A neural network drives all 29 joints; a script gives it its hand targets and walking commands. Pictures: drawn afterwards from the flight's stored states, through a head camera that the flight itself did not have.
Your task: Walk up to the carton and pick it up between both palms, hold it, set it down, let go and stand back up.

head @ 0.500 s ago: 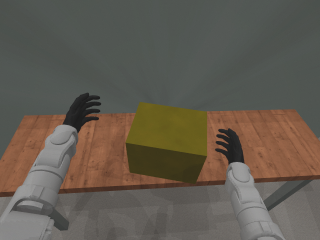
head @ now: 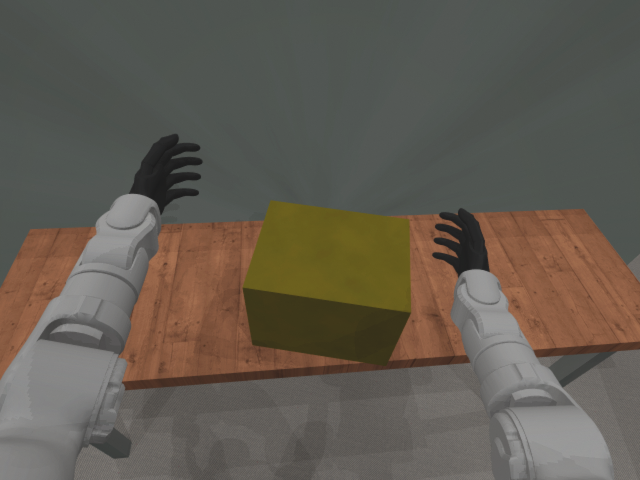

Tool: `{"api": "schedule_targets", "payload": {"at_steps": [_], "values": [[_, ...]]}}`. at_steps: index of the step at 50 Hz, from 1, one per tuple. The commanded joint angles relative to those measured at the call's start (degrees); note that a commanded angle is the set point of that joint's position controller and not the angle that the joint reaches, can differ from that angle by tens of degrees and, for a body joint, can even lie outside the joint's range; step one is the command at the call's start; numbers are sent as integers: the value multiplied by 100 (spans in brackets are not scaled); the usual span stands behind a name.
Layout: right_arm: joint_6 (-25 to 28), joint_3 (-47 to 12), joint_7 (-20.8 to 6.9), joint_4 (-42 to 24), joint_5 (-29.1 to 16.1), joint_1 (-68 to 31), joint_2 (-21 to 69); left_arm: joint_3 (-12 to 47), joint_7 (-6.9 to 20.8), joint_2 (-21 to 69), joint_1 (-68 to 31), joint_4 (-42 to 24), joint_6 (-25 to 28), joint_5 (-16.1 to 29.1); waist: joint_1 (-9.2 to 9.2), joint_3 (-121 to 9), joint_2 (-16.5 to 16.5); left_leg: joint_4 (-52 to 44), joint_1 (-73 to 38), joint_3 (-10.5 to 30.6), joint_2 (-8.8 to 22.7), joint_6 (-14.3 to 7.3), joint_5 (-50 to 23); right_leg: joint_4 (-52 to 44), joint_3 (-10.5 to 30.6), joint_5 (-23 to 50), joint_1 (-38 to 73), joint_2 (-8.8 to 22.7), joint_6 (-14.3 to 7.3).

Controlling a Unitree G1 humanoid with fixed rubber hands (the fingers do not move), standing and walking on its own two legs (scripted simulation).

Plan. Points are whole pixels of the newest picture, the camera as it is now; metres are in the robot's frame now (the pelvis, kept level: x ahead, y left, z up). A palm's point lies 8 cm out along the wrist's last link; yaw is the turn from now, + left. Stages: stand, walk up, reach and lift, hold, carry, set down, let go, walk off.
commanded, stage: reach and lift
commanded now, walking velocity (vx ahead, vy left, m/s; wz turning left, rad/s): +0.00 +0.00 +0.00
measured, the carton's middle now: (328, 283) +0.43 -0.05 -0.06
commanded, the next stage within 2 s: none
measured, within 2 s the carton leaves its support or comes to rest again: neither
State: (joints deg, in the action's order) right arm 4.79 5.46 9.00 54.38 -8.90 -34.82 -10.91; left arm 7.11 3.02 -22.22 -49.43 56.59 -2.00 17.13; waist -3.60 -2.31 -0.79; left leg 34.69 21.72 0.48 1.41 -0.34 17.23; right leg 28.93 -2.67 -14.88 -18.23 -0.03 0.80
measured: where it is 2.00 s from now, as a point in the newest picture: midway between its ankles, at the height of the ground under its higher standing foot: outside the picture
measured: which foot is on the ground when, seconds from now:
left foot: down 0.00-1.00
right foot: down 0.00-1.00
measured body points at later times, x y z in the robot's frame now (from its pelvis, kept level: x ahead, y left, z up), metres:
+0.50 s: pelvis -0.01 +0.00 -0.01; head +0.07 +0.02 +0.43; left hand +0.47 +0.18 +0.06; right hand +0.38 -0.24 +0.01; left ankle +0.00 +0.11 -0.73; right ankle +0.00 -0.13 -0.73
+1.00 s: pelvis -0.01 -0.01 -0.03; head +0.13 +0.00 +0.40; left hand +0.47 +0.14 -0.02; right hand +0.39 -0.23 -0.05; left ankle +0.00 +0.11 -0.73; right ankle +0.00 -0.13 -0.73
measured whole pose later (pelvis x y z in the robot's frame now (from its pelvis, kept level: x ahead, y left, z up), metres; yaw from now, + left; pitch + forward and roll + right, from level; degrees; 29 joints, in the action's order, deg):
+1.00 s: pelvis -0.01 -0.01 -0.03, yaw -1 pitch +31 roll -2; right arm 29.4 5.5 7.2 70.4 -9.2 -41.7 -8.5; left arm 6.1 1.9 -15.8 -54.8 78.6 25.7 9.4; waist -4.0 -14.4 -2.2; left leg 40.6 56.4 0.5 1.6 0.2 15.0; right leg 36.6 -2.7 -13.6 -53.8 0.0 0.7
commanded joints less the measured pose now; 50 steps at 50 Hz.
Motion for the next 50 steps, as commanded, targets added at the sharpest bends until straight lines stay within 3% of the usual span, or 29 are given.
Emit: {"api": "schedule_targets", "payload": {"at_steps": [1,10,22,23,28,37,44,50], "values": [[380,422,3,-632,-590,-3465,-1029,96,-157,-227,-2890,313,554,97,-773,-3513,-367,-278,-1409,217,-10,443,-2794,-418,-87,2633,-121,-235,-104],[608,291,-37,236,-640,-3806,-995,311,-132,-81,-3184,1379,940,130,-740,-3650,-481,-44,-1259,244,-2,516,-2844,-320,-146,2380,-747,-264,-133],[1738,141,-205,1080,-607,-3742,-647,253,-136,293,-3254,2239,2235,-97,-568,-4508,-656,602,-671,221,-52,658,-2934,208,-184,1977,-1901,-169,-124],[1844,170,-205,1076,-605,-3716,-671,295,-148,324,-3285,2127,2342,-85,-623,-4686,-698,659,-675,222,-54,679,-2953,257,-205,2009,-1976,-167,-111],[2193,178,-214,1124,-581,-3598,-557,121,-204,305,-3291,2170,2679,-212,-488,-5274,-725,945,-188,128,-107,672,-2774,537,-178,1933,-2235,-155,-68],[2729,154,-211,529,-495,-3385,-478,-345,-280,305,-3122,1660,3103,-548,-284,-6733,-733,1373,96,-32,-165,740,-3659,1016,-62,2936,-1827,-179,24],[2776,220,-176,657,-287,-3203,-350,-641,-299,469,-2956,1396,3215,-748,-327,-6652,-670,1307,306,-84,-179,696,-3685,1120,-27,3181,-1627,-194,24],[2779,319,-165,784,-27,-3392,125,-789,-262,888,-3097,1581,3249,-974,-313,-6181,-598,1190,479,-100,-183,634,-3329,1042,-39,2892,-1710,-194,2]]}}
